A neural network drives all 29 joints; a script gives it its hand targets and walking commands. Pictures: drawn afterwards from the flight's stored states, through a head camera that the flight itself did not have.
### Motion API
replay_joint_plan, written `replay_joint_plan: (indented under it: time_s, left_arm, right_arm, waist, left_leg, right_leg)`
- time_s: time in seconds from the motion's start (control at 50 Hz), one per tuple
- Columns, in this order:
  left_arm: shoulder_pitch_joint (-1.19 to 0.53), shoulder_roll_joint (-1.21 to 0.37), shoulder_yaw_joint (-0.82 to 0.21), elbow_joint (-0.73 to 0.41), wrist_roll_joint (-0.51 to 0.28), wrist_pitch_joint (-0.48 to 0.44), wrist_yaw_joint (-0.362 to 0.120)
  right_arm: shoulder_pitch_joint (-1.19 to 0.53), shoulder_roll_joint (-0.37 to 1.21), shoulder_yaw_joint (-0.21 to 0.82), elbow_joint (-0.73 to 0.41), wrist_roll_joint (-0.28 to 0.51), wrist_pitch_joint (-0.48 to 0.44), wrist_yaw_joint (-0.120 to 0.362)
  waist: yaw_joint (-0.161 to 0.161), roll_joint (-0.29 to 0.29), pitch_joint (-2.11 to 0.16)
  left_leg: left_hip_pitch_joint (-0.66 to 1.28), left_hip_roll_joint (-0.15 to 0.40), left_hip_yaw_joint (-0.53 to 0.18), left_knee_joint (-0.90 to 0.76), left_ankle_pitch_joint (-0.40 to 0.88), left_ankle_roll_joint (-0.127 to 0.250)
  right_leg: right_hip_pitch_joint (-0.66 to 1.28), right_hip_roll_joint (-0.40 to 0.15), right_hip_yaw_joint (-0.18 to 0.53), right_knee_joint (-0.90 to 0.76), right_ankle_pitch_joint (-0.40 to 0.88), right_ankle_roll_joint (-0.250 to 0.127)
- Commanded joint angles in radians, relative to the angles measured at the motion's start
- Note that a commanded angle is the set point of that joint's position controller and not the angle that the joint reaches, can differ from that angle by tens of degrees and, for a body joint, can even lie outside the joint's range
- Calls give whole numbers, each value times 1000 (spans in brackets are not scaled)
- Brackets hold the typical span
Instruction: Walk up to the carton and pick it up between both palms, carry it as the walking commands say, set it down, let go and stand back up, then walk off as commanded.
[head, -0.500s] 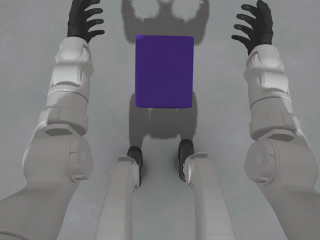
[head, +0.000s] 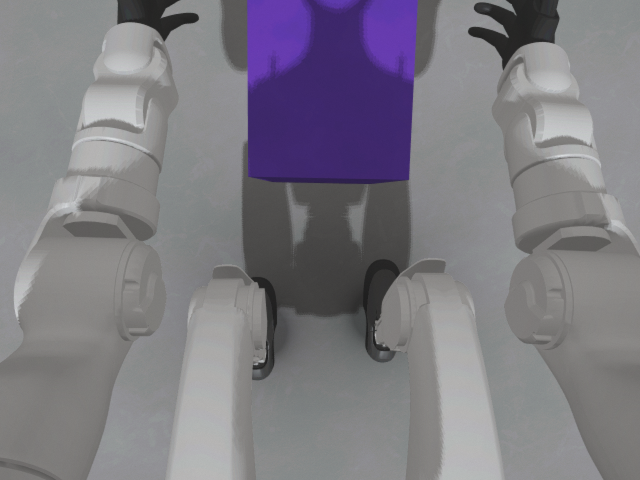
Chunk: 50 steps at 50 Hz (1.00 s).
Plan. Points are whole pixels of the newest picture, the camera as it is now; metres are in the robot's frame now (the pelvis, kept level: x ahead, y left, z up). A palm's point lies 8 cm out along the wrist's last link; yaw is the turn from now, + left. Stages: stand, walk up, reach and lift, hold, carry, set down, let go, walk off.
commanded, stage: reach and lift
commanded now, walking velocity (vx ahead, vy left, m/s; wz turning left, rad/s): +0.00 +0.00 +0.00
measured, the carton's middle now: (326, 104) +0.52 -0.02 -0.34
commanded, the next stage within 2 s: none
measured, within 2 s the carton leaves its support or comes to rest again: neither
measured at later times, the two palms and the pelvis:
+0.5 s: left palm (196, 75) +0.54 +0.16 -0.26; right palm (464, 86) +0.53 -0.20 -0.26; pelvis -0.02 +0.00 -0.09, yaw +0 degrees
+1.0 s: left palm (201, 73) +0.55 +0.15 -0.26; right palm (457, 83) +0.53 -0.19 -0.26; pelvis -0.03 +0.00 -0.10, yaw +0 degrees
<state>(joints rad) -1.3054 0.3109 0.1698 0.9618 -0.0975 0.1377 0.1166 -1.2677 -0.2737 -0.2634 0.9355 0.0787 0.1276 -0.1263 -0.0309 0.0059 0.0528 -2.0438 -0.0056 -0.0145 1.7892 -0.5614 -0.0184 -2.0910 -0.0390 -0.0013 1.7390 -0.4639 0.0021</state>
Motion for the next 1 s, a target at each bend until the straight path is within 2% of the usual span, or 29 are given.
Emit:
replay_joint_plan:
  time_s: [0.0,0.12,0.26,0.48,0.58,0.8,0.98]
  left_arm:
    - [-295,111,-3,-70,-14,-26,3]
    - [-349,124,-23,1,-31,-43,5]
    - [-414,142,-63,41,-64,-60,10]
    - [-510,186,-130,70,-136,-77,13]
    - [-548,198,-153,28,-160,-75,20]
    - [-513,165,-131,128,-141,-69,6]
    - [-549,127,-129,134,-121,-75,-1]
  right_arm:
    - [-286,-115,12,-70,16,-24,-2]
    - [-341,-130,21,9,30,-41,-4]
    - [-407,-159,46,64,61,-65,-8]
    - [-506,-213,122,121,144,-96,-9]
    - [-536,-234,142,90,169,-97,-17]
    - [-517,-198,127,175,146,-91,-1]
    - [-550,-159,113,180,122,-94,6]
  waist:
    - [-5,13,-1122]
    - [-8,11,-1038]
    - [-16,15,-1001]
    - [-21,20,-975]
    - [-28,29,-1087]
    - [-14,6,-863]
    - [-14,7,-848]
  left_leg:
    - [437,-78,60,-114,290,-21]
    - [369,-68,56,-37,240,-17]
    - [357,-61,48,52,241,-15]
    - [380,-48,38,166,269,-18]
    - [447,-47,44,192,307,-17]
    - [323,-49,41,168,223,-13]
    - [316,-60,45,161,210,-17]
  right_leg:
    - [714,88,-33,-43,334,17]
    - [653,80,-33,36,283,17]
    - [628,67,-31,131,279,17]
    - [616,46,-24,250,303,18]
    - [672,45,-34,277,342,17]
    - [571,49,-33,258,257,19]
    - [576,60,-32,247,243,21]
